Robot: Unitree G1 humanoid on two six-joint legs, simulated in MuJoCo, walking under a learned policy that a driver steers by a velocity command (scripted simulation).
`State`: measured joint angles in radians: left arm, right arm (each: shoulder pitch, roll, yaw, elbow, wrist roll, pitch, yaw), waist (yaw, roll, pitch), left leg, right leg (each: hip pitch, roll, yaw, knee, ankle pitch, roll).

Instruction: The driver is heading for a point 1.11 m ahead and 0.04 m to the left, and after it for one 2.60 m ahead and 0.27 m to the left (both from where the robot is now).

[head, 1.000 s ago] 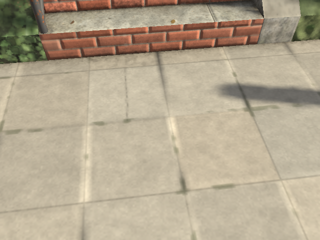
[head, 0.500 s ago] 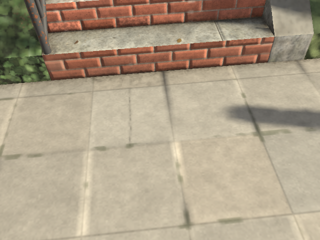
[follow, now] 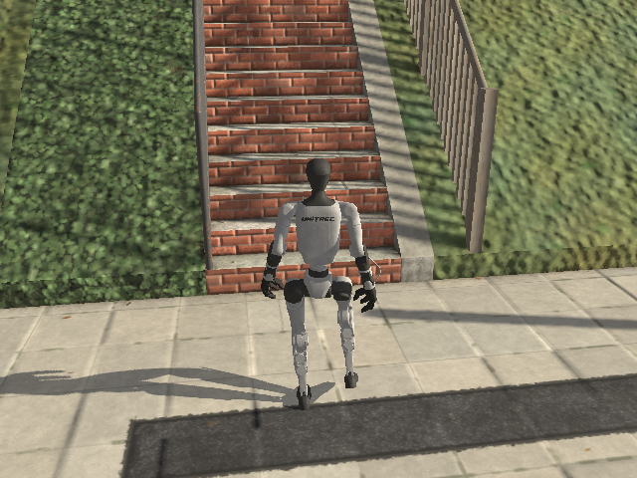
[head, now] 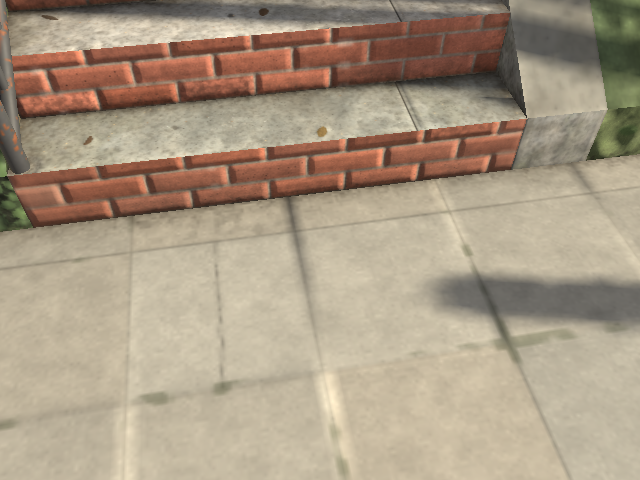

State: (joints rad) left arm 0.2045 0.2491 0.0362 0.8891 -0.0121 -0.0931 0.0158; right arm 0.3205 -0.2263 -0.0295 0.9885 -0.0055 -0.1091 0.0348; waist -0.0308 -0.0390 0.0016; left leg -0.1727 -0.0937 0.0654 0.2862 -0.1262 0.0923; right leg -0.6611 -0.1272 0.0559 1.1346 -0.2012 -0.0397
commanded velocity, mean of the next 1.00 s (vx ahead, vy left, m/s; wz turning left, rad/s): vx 0.29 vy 0.00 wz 0.00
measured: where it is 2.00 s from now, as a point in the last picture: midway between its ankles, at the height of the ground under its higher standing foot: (349, 427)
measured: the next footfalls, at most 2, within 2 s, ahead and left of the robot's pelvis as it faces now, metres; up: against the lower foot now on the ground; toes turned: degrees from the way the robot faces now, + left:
right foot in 0.30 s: +0.35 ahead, -0.17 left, +0.00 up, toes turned -1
left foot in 0.74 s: +0.49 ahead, +0.05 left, +0.00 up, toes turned +1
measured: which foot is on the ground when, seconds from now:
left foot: down 0.00-0.32, up 0.34-0.72, down 0.74-1.00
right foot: up 0.00-0.28, down 0.30-1.00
